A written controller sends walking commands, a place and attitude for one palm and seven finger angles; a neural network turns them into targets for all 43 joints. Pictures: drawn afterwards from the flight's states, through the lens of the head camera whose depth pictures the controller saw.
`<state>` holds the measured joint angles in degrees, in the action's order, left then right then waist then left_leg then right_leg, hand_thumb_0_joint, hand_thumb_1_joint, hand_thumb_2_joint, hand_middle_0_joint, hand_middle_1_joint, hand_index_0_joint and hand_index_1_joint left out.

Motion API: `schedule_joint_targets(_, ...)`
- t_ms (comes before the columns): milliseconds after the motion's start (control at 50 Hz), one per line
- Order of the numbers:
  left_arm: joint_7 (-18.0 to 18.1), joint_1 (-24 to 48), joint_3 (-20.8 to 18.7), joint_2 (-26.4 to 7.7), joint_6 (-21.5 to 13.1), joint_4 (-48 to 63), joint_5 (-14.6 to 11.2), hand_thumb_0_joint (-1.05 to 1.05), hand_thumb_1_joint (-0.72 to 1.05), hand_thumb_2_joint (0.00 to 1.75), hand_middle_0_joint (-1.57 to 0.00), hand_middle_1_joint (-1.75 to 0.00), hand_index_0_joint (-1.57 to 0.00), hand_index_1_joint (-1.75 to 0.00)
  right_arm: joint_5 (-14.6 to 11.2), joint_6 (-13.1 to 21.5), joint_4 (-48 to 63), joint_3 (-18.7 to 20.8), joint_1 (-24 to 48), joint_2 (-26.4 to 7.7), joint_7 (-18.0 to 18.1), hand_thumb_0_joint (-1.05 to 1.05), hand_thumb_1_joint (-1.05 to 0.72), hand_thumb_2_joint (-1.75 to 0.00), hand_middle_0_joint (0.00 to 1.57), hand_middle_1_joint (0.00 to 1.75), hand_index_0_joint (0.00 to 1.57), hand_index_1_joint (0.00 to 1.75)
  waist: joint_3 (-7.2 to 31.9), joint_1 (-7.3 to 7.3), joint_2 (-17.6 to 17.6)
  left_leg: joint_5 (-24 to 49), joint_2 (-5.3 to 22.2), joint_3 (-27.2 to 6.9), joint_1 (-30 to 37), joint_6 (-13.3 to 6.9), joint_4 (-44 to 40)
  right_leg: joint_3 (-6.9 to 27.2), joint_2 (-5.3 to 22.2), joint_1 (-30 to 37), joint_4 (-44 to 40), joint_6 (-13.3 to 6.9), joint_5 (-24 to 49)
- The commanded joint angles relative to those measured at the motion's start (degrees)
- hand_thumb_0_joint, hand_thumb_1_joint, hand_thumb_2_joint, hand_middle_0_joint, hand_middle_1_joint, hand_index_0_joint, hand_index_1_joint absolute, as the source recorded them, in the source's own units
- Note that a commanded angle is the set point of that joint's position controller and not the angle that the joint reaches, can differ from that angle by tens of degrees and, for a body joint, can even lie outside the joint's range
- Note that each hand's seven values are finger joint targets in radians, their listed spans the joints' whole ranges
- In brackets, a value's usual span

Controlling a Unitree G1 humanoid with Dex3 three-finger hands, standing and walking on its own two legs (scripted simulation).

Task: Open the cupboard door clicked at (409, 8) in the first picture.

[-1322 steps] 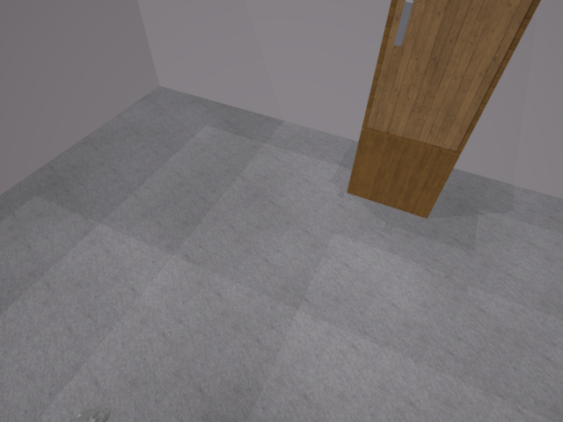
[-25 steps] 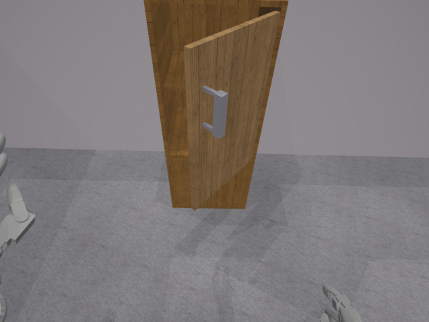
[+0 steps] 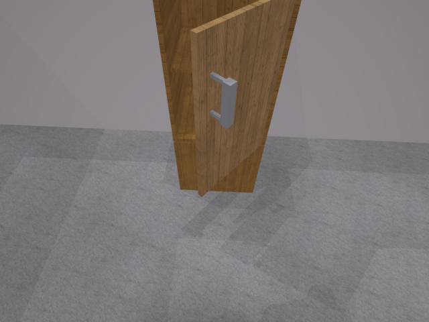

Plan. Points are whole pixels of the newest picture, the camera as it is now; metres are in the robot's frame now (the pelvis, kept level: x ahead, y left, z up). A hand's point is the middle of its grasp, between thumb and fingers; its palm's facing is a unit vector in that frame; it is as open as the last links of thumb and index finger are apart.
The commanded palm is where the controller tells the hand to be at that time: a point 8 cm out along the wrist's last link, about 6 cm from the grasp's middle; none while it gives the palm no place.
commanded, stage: let the arm hang, fingers relaxed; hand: left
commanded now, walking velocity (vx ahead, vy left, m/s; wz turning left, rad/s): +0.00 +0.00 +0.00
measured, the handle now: (221, 100) +0.58 +0.02 +0.08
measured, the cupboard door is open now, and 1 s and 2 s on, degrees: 49 49 49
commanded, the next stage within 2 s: look to check the result in 0.64 s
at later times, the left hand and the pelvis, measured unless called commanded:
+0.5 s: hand out of the picture -0.01 +0.15 -0.17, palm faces +0.03 -0.99 -0.16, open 7.4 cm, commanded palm none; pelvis +0.00 +0.00 +0.00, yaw -1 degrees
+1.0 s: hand out of the picture -0.01 +0.15 -0.17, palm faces +0.03 -0.98 -0.20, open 7.4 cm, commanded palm none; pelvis +0.01 -0.01 +0.00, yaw -1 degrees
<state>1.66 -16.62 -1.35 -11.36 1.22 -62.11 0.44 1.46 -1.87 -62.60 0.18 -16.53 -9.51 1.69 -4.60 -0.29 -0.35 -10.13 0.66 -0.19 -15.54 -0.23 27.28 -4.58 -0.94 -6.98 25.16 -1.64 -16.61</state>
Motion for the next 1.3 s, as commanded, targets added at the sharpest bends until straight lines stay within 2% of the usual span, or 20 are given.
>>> schedule_joint_targets(0,0.0,-2.3,-0.3,-3.8,-1.4,-0.5,-0.2,0.00,0.90,0.90,-0.20,-0.30,-0.20,-0.30,-0.4,1.4,0.9,0.9,-1.7,-5.3,0.6,0.00,-0.90,-0.90,0.20,0.30,0.20,0.30,2.4,-0.33,-0.7,2.9,5.1,-5.0,4.3,-2.0,-6.5,5.5,6.2,-2.8,-6.7,-1.4,3.6)
schedule_joint_targets(60,0.1,-3.4,-0.1,-3.4,-1.5,-2.2,-0.3,0.00,0.90,0.90,-0.20,-0.30,-0.20,-0.30,-0.4,1.4,-0.2,0.7,-2.2,-5.0,0.6,0.00,-0.90,-0.90,0.20,0.30,0.20,0.30,2.0,-0.33,-0.7,2.8,5.0,-4.7,5.2,-2.1,-6.8,5.6,6.3,-3.5,-6.9,-1.3,3.0)
schedule_joint_targets(100,0.2,-4.1,0.1,-3.1,-1.4,-3.0,-0.2,0.00,0.90,0.90,-0.20,-0.30,-0.20,-0.30,-0.4,1.2,-0.8,0.6,-2.4,-4.7,0.6,0.00,-0.90,-0.90,0.20,0.30,0.20,0.30,0.0,-0.31,0.6,0.6,4.8,-4.5,4.7,-2.0,-7.4,5.9,6.3,-5.0,-7.3,-1.3,1.3)
schedule_joint_targets(200,0.5,-5.2,0.2,-2.2,-1.5,-3.8,-0.2,0.00,0.90,0.90,-0.20,-0.30,-0.20,-0.30,-0.3,1.0,-1.8,0.7,-3.1,-3.5,0.5,0.00,-0.90,-0.90,0.20,0.30,0.20,0.30,-1.4,-0.55,2.2,-0.6,4.2,-3.6,4.7,-1.8,-6.9,6.4,6.5,-7.1,-7.9,-1.3,-1.1)
schedule_joint_targets(260,0.7,-5.5,0.1,-1.7,-1.5,-3.9,-0.1,0.00,0.90,0.90,-0.20,-0.30,-0.20,-0.30,-0.2,1.1,-2.1,0.7,-3.4,-2.9,0.5,0.00,-0.90,-0.90,0.20,0.30,0.20,0.30,-1.4,-0.60,0.0,-1.0,4.1,-3.7,4.4,-1.8,-7.1,6.3,6.3,-7.2,-7.2,-1.2,-1.2)
schedule_joint_targets(360,0.8,-5.8,-0.2,-0.9,-1.5,-3.8,-0.1,0.00,0.90,0.90,-0.20,-0.30,-0.20,-0.30,-0.1,1.2,-2.4,0.7,-3.6,-2.0,0.5,0.00,-0.90,-0.90,0.20,0.30,0.20,0.30,-2.4,-0.33,0.7,-0.6,4.0,-3.6,3.3,-1.8,-7.0,6.1,6.3,-7.3,-7.0,-1.2,-0.6)
schedule_joint_targets(480,0.8,-5.6,-0.5,-0.3,-1.7,-3.3,-0.1,0.00,0.90,0.90,-0.20,-0.30,-0.20,-0.30,0.0,1.3,-2.3,0.7,-3.9,-1.5,0.6,0.00,-0.90,-0.90,0.20,0.30,0.20,0.30,-2.7,-0.34,-0.6,0.2,3.9,-3.4,2.8,-1.6,-6.7,6.5,6.3,-7.2,-7.0,-1.3,0.2)
schedule_joint_targets(520,0.8,-5.3,-0.5,-0.5,-1.8,-3.3,-0.2,0.00,0.90,0.90,-0.20,-0.30,-0.20,-0.30,0.0,1.4,-2.3,0.7,-4.1,-1.4,0.7,0.00,-0.90,-0.90,0.20,0.30,0.20,0.30,-2.3,-0.40,-1.2,0.6,3.9,-3.2,2.8,-1.5,-6.7,6.5,6.4,-6.8,-6.9,-1.4,0.6)
schedule_joint_targets(580,0.8,-5.6,-0.5,-0.3,-1.8,-3.2,-0.2,0.00,0.90,0.90,-0.20,-0.30,-0.20,-0.30,0.0,1.2,-2.2,0.8,-4.1,-1.3,0.7,0.00,-0.90,-0.90,0.20,0.30,0.20,0.30,-2.5,-0.33,0.2,0.3,3.7,-2.9,3.0,-1.4,-5.8,6.8,6.5,-7.4,-7.7,-1.5,-0.6)
schedule_joint_targets(640,0.8,-5.7,-0.6,-0.2,-1.8,-3.0,-0.2,0.00,0.90,0.90,-0.20,-0.30,-0.20,-0.30,-0.1,1.3,-2.1,0.8,-4.4,-1.3,0.7,0.00,-0.90,-0.90,0.20,0.30,0.20,0.30,-1.6,-0.27,-0.8,1.6,4.0,-3.1,3.7,-1.6,-5.8,6.5,6.3,-6.7,-7.3,-1.5,0.7)
schedule_joint_targets(740,0.9,-5.6,-0.6,-0.4,-2.0,-2.9,-0.3,0.00,0.90,0.90,-0.20,-0.30,-0.20,-0.30,-0.3,1.4,-2.1,0.8,-4.2,-1.6,0.8,0.00,-0.90,-0.90,0.20,0.30,0.20,0.30,-0.5,-0.21,0.3,4.1,4.3,-3.1,4.2,-1.6,-5.5,6.3,6.3,-5.3,-6.9,-1.4,3.4)
schedule_joint_targets(760,0.8,-5.5,-0.6,-0.4,-1.9,-3.0,-0.2,0.00,0.90,0.90,-0.20,-0.30,-0.20,-0.30,-0.2,1.4,-2.3,0.8,-4.1,-1.6,0.8,0.00,-0.90,-0.90,0.20,0.30,0.20,0.30,-0.7,-0.35,-0.4,4.0,4.3,-3.1,4.1,-1.6,-5.7,6.5,6.4,-5.4,-6.9,-1.4,3.3)
schedule_joint_targets(840,0.9,-6.2,-0.6,-0.5,-2.1,-3.1,-0.3,0.00,0.90,0.90,-0.20,-0.30,-0.20,-0.30,-0.3,1.5,-2.2,0.8,-3.6,-1.8,0.8,0.00,-0.90,-0.90,0.20,0.30,0.20,0.30,0.7,-0.05,1.2,6.5,4.4,-2.8,5.3,-1.6,-4.9,6.2,6.7,-4.2,-7.0,-1.2,6.0)
schedule_joint_targets(900,0.9,-5.8,-0.5,-0.7,-2.2,-3.0,-0.3,0.00,0.90,0.90,-0.20,-0.30,-0.20,-0.30,-0.3,1.6,-2.5,0.7,-3.5,-1.9,0.8,0.00,-0.90,-0.90,0.20,0.30,0.20,0.30,0.5,-0.26,1.1,8.0,4.5,-2.8,5.5,-1.6,-5.0,6.2,6.8,-3.7,-6.7,-1.1,8.4)
schedule_joint_targets(1000,0.9,-5.8,-0.4,-0.6,-2.1,-3.2,-0.3,0.00,0.90,0.90,-0.20,-0.30,-0.20,-0.30,-0.2,1.4,-2.6,0.7,-2.6,-2.0,0.8,0.00,-0.90,-0.90,0.20,0.30,0.20,0.30,-1.0,-0.25,0.2,6.6,4.4,-2.8,5.5,-1.4,-5.3,6.4,6.8,-4.7,-7.6,-1.1,6.7)
schedule_joint_targets(1040,0.9,-6.0,-0.4,-0.7,-2.1,-3.0,-0.3,0.00,0.90,0.90,-0.20,-0.30,-0.20,-0.30,-0.3,1.4,-2.5,0.6,-2.4,-2.2,0.9,0.00,-0.90,-0.90,0.20,0.30,0.20,0.30,-0.4,-0.15,-0.5,7.1,4.5,-2.9,5.9,-1.5,-5.1,6.3,6.7,-4.4,-7.6,-1.1,6.9)
schedule_joint_targets(1120,0.9,-5.6,-0.3,-0.8,-2.3,-3.2,-0.3,0.00,0.90,0.90,-0.20,-0.30,-0.20,-0.30,-0.2,1.6,-2.6,0.6,-1.8,-2.6,0.9,0.00,-0.90,-0.90,0.20,0.30,0.20,0.30,0.2,-0.16,0.3,8.8,4.5,-2.8,6.4,-1.4,-5.2,6.3,6.8,-3.4,-7.3,-0.9,10.3)
schedule_joint_targets(1280,0.9,-5.4,-0.3,-1.0,-2.2,-3.0,-0.3,0.00,0.90,0.90,-0.20,-0.30,-0.20,-0.30,-0.2,1.6,-2.5,0.5,-1.4,-2.7,1.0,0.00,-0.90,-0.90,0.20,0.30,0.20,0.30,-0.4,-0.03,0.5,8.4,4.5,-2.8,6.3,-1.4,-5.6,6.3,6.9,-3.1,-7.8,-0.9,9.9)
